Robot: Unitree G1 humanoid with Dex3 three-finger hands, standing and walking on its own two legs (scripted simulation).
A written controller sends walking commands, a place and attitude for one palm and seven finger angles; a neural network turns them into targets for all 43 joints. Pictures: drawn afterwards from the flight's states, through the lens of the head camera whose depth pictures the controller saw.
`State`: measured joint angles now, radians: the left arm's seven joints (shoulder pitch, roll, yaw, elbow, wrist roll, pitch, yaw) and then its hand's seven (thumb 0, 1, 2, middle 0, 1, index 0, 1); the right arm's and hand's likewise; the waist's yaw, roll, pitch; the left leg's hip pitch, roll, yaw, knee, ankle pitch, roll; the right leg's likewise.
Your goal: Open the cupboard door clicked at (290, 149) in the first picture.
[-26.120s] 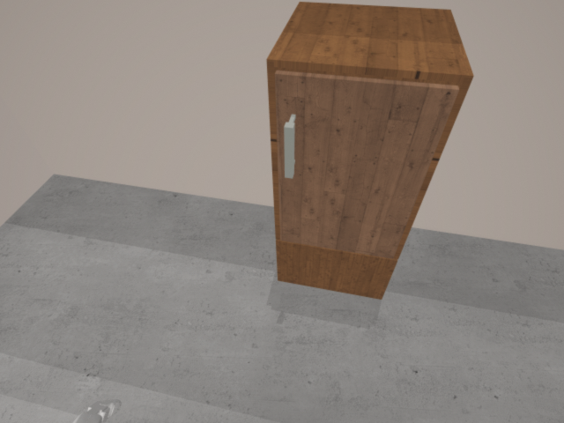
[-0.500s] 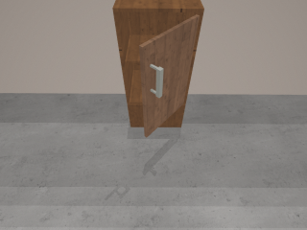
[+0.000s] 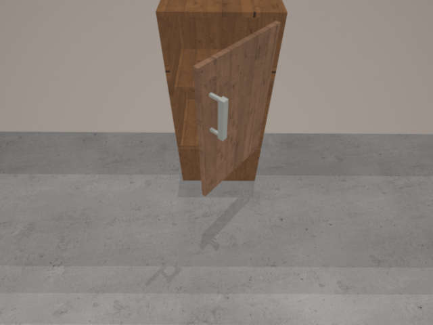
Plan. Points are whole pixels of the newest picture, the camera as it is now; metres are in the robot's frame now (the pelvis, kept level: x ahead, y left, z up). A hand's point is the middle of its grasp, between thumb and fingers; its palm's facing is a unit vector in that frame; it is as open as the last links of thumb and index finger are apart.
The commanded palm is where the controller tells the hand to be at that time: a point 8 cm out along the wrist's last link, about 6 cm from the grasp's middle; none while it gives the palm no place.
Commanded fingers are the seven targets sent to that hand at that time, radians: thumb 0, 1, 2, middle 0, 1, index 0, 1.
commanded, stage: walk to a spot facing it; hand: left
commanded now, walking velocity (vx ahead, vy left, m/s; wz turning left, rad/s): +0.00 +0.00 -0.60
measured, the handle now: (217, 117) +0.68 +0.04 -0.05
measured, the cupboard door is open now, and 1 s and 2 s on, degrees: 48 48 48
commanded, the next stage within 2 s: none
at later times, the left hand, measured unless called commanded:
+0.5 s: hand out of the picture +0.10 +0.15 -0.17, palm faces -0.14 -0.94 -0.31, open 7.4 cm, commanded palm none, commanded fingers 0.00 0.90 0.90 -0.20 -0.30 -0.20 -0.30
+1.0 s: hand (157, 308) +0.19 +0.15 -0.19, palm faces -0.39 -0.89 -0.24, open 7.4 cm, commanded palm none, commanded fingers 0.00 0.90 0.90 -0.20 -0.30 -0.20 -0.30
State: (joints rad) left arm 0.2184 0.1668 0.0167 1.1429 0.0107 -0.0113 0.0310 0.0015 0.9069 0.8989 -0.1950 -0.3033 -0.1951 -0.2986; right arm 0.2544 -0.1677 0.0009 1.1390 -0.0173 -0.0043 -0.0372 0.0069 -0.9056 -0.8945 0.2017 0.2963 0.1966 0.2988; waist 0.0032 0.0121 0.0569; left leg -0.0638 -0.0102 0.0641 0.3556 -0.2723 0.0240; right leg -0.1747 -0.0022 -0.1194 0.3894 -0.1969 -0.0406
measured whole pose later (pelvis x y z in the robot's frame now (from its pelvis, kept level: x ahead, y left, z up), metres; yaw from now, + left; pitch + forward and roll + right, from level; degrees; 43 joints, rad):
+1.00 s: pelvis +0.07 -0.02 -0.02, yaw -29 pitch +3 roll -1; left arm 0.27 0.23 0.09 0.93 0.02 0.04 0.02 0.00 0.90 0.90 -0.20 -0.30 -0.20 -0.30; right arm 0.06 -0.19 -0.04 0.84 0.00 0.01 -0.03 0.01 -0.90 -0.89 0.20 0.30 0.20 0.30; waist 0.04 -0.03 0.08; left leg -0.33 0.00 -0.05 0.56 -0.29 -0.01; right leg -0.30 0.17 0.24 0.61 -0.37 -0.03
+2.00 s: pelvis +0.22 -0.19 -0.02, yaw -65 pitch +1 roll -1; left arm 0.41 0.21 0.08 1.05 0.01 -0.01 -0.01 0.01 0.90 0.90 -0.20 -0.30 -0.20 -0.30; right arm 0.05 -0.18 -0.03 0.84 -0.03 -0.06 0.00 0.01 -0.90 -0.89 0.20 0.30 0.20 0.30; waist 0.07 -0.05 0.08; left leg -0.42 0.04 0.07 0.65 -0.24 0.02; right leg -0.18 0.07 0.13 0.88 -0.51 -0.04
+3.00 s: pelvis +0.33 -0.65 -0.03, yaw -85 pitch +0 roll -1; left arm 0.46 0.15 0.03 1.15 0.01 -0.06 0.01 0.00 0.91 0.90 -0.19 -0.30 -0.19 -0.30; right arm 0.06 -0.18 -0.04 0.95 -0.03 -0.06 0.02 0.01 -0.91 -0.89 0.20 0.30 0.20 0.30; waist 0.05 -0.03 0.06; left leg -0.43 0.05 0.12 0.60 -0.14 0.04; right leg -0.02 0.05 -0.02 0.65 -0.48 -0.05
